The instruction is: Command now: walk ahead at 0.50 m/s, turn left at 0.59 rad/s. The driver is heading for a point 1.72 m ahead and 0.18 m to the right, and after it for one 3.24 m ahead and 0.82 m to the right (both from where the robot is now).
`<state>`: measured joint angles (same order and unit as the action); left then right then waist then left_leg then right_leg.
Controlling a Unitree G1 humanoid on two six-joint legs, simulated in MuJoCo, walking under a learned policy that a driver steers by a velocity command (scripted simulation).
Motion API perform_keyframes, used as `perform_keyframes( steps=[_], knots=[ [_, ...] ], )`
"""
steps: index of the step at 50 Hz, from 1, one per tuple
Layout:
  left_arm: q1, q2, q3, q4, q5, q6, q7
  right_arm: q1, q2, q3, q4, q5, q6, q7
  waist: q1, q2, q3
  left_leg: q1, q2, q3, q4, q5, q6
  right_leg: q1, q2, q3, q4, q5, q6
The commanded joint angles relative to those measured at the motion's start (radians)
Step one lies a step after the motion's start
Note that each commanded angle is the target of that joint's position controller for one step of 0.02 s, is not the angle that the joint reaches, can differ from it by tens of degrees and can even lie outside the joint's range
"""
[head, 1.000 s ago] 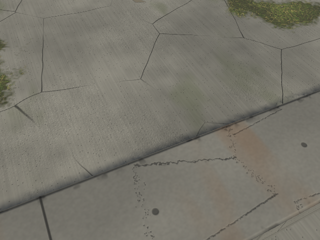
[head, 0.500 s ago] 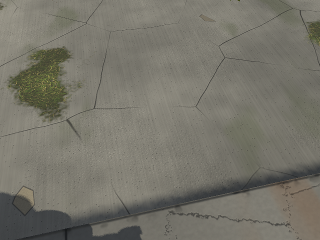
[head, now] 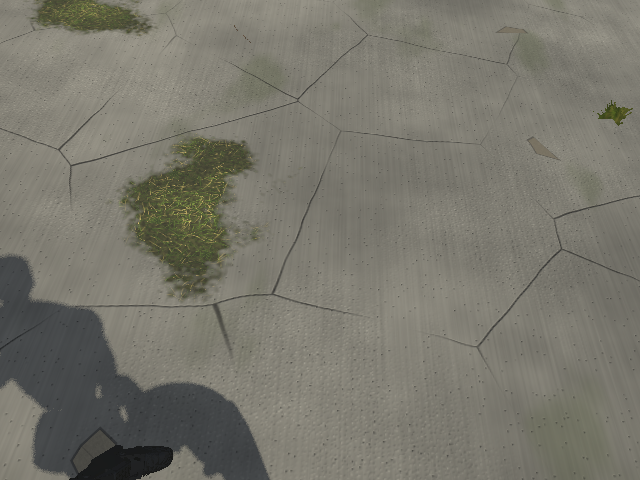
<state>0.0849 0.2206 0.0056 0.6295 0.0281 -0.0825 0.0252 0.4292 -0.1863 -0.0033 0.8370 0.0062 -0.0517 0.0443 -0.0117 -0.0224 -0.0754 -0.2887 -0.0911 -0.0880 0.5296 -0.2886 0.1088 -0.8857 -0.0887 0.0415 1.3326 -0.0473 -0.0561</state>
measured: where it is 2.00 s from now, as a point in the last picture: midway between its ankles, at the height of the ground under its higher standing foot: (294, 343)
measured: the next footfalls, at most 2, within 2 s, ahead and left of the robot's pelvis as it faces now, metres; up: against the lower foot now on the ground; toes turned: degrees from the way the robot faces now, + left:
right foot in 0.20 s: +0.24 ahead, -0.12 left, +0.00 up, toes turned +11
left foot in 0.64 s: +0.32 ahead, +0.21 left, +0.00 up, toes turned +16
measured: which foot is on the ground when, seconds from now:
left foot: down 0.00-0.22, up 0.24-0.62, down 0.64-1.00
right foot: up 0.00-0.18, down 0.20-0.62, up 0.64-1.00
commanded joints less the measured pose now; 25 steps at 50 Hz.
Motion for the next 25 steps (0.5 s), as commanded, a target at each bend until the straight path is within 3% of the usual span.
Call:
perform_keyframes(
  steps=[1,3,4,5,6,7,8,9,10,11,12,13,14,15,16,18,20,21,23,24,25],
  knots=[
    [-0.046,0.051,0.017,-0.056,-0.001,-0.001,0.012,-0.017,-0.137,-0.039,-0.088,0.012,-0.022,-0.049,0.005,0.102,0.019,0.001,0.122,-0.171,-0.213,0.402,0.071,0.12,0.045,-0.059,-0.345,0.119,0.047],
    [-0.183,0.04,0.017,-0.095,-0.021,-0.008,-0.011,0.044,-0.144,-0.045,-0.09,0.013,-0.007,-0.071,-0.056,0.129,0.028,0.108,0.141,-0.213,-0.223,0.374,0.064,0.126,0.085,-0.056,-0.583,0.127,0.071],
    [-0.176,0.027,0.015,-0.092,-0.029,-0.013,-0.02,0.037,-0.162,-0.055,-0.104,0.002,-0.001,-0.07,-0.054,0.174,-0.006,0.115,0.14,-0.211,-0.215,0.401,0.072,0.21,0.109,-0.06,-0.613,0.119,0.081],
    [-0.158,0.044,0.023,-0.09,-0.039,-0.019,-0.025,0.024,-0.179,-0.062,-0.118,0.001,0.005,-0.068,-0.046,0.183,-0.007,0.122,0.146,-0.228,-0.201,0.387,0.087,0.266,0.123,-0.05,-0.662,0.088,0.083],
    [-0.101,0.091,0.044,-0.065,-0.034,-0.03,-0.029,-0.008,-0.188,-0.064,-0.139,-0.01,0.005,-0.063,-0.021,0.186,-0.045,0.058,0.158,-0.244,-0.196,0.453,0.092,0.421,0.149,-0.072,-0.598,0.129,0.081],
    [0.037,0.158,0.076,-0.016,-0.027,-0.045,-0.036,-0.074,-0.196,-0.066,-0.162,-0.023,0.003,-0.06,0.044,0.205,-0.081,0.071,0.189,-0.269,-0.115,0.567,0.098,0.533,0.118,0.001,-0.51,0.181,0.054],
    [0.11,0.188,0.091,0.002,-0.019,-0.052,-0.039,-0.156,-0.19,-0.065,-0.201,-0.017,0.003,-0.059,0.096,0.184,-0.088,0.06,0.17,-0.267,-0.044,0.71,0.092,0.606,0.135,-0.015,-0.534,0.09,0.039],
    [0.083,0.16,0.091,-0.019,-0.018,-0.049,-0.032,-0.155,-0.185,-0.066,-0.219,0.008,0.016,-0.057,0.096,0.153,-0.017,0.069,0.126,-0.286,0.007,0.712,0.083,0.59,0.175,-0.071,-0.711,-0.131,0.047],
    [0.107,0.146,0.09,-0.032,-0.029,-0.049,-0.028,-0.141,-0.169,-0.061,-0.213,0.031,0.029,-0.057,0.113,0.132,0.008,0.136,0.117,-0.32,0.121,0.612,0.064,0.621,0.12,0.001,-0.943,-0.175,0.012],
    [0.233,0.197,0.099,-0.022,-0.02,-0.049,-0.029,-0.132,-0.13,-0.048,-0.23,0.012,0.032,-0.054,0.143,0.045,-0.139,0.07,0.099,-0.276,0.366,0.426,0.047,0.877,-0.051,0.133,-0.898,-0.058,-0.072],
    [0.269,0.226,0.1,-0.015,-0.027,-0.044,-0.031,0.07,-0.031,-0.032,-0.207,-0.007,0.033,-0.052,0.01,-0.245,-0.216,-0.23,-0.036,-0.201,0.616,-0.34,-0.001,1.169,-0.258,0.386,-0.809,0.258,-0.205],
    [0.334,0.224,0.109,0.009,-0.04,-0.039,-0.035,0.113,-0.107,-0.042,-0.21,0.033,0.018,-0.053,0.035,-0.413,-0.204,-0.489,-0.033,-0.134,0.85,-0.356,-0.029,1.174,-0.389,0.774,-0.991,-0.076,-0.333],
    [0.298,0.15,0.098,0.002,-0.055,-0.045,-0.03,-0.013,-0.204,-0.075,-0.201,0.043,0.014,-0.056,0.059,-0.175,-0.027,-0.565,0.034,-0.139,0.972,-0.228,-0.047,1.042,-0.362,0.713,-1.043,-0.208,-0.315],
    [0.244,0.12,0.085,-0.004,-0.052,-0.04,-0.027,-0.131,-0.235,-0.086,-0.227,0.037,0.024,-0.053,0.061,-0.017,0.08,-0.542,0.073,-0.107,0.995,-0.114,-0.052,0.881,-0.321,0.533,-1.055,-0.197,-0.267],
    [0.204,0.109,0.074,-0.012,-0.046,-0.044,-0.028,-0.156,-0.22,-0.088,-0.233,0.031,0.037,-0.047,0.04,0.028,0.121,-0.489,0.102,-0.116,0.976,-0.055,-0.055,0.769,-0.264,0.416,-1.091,-0.198,-0.236],
    [0.16,0.113,0.071,0.009,-0.043,-0.045,-0.028,-0.123,-0.195,-0.094,-0.239,0.044,0.053,-0.042,-0.006,-0.041,0.144,-0.418,0.151,-0.101,0.87,0.02,-0.062,0.697,-0.162,0.227,-1.135,-0.161,-0.176],
    [0.182,0.116,0.072,0.045,-0.04,-0.048,-0.029,-0.157,-0.168,-0.09,-0.247,0.039,0.061,-0.044,0.003,-0.045,0.152,-0.415,0.174,-0.067,0.735,0.038,-0.064,0.714,-0.133,0.11,-1.151,-0.044,-0.153],
    [0.223,0.126,0.072,0.073,-0.04,-0.047,-0.031,-0.194,-0.138,-0.076,-0.26,0.024,0.057,-0.041,0.023,-0.016,0.155,-0.417,0.174,-0.058,0.635,0.03,-0.069,0.715,-0.127,0.087,-1.147,0.038,-0.162],
    [0.257,0.164,0.079,0.105,-0.043,-0.04,-0.04,-0.268,-0.097,-0.054,-0.284,0.022,0.038,-0.027,0.041,-0.022,0.136,-0.423,0.19,-0.022,0.448,0.04,-0.078,0.763,-0.13,0.068,-1.132,0.123,-0.18],
    [0.241,0.193,0.088,0.111,-0.04,-0.03,-0.041,-0.262,-0.069,-0.041,-0.276,0.011,0.027,-0.018,0.033,-0.03,0.088,-0.342,0.194,0.035,0.398,0.081,-0.092,0.744,-0.11,0.032,-1.093,0.173,-0.187],
    [0.227,0.211,0.088,0.107,-0.044,-0.022,-0.043,-0.278,-0.074,-0.039,-0.275,0.012,0.017,-0.01,0.037,-0.038,0.079,-0.282,0.186,0.071,0.349,0.096,-0.101,0.709,-0.102,0.016,-1.089,0.192,-0.191]
  ],
)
